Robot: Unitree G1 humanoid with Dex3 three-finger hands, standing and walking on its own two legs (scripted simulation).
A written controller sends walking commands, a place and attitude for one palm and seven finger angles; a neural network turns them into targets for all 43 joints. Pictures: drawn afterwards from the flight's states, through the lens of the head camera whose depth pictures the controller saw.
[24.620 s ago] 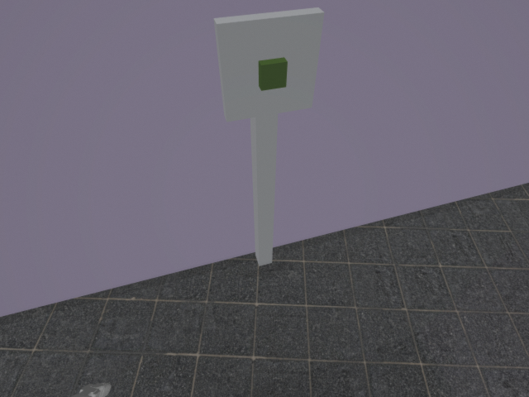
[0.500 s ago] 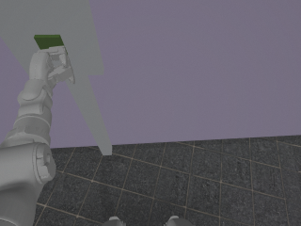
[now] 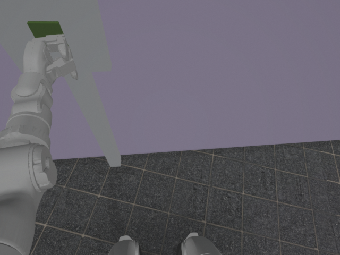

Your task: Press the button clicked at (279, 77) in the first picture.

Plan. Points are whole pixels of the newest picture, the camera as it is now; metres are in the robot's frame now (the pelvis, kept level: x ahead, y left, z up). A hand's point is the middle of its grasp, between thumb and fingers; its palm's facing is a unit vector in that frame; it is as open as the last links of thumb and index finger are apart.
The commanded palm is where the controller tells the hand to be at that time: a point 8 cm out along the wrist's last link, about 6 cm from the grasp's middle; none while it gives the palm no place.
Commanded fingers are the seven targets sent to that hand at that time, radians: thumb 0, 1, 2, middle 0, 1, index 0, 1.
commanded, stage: pull the fist back off the button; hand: left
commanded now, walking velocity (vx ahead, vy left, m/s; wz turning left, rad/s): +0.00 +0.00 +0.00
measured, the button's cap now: (50, 32) +0.58 +0.21 +0.16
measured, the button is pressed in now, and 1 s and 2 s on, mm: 12 0 0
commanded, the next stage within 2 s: draw the hand back to the body in 1.06 s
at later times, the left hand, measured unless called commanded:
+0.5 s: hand (71, 68) +0.51 +0.17 +0.13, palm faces +0.01 -1.00 -0.01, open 2.9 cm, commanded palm +0.48 +0.22 +0.13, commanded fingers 0.00 0.90 0.90 -1.30 -1.50 -1.30 -1.50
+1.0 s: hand (64, 95) +0.44 +0.18 +0.12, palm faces +0.02 -1.00 -0.02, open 3.1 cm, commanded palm +0.41 +0.23 +0.13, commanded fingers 0.00 0.90 0.90 -1.30 -1.50 -1.30 -1.50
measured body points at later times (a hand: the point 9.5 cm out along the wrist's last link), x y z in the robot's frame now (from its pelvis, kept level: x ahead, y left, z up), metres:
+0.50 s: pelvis +0.01 +0.00 +0.00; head +0.09 +0.01 +0.45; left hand +0.50 +0.23 +0.13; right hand +0.03 -0.26 -0.11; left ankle +0.05 +0.11 -0.70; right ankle +0.03 -0.12 -0.70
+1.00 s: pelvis +0.05 -0.01 +0.02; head +0.08 -0.02 +0.47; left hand +0.43 +0.23 +0.13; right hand +0.17 -0.26 -0.08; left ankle +0.05 +0.11 -0.70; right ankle +0.03 -0.12 -0.70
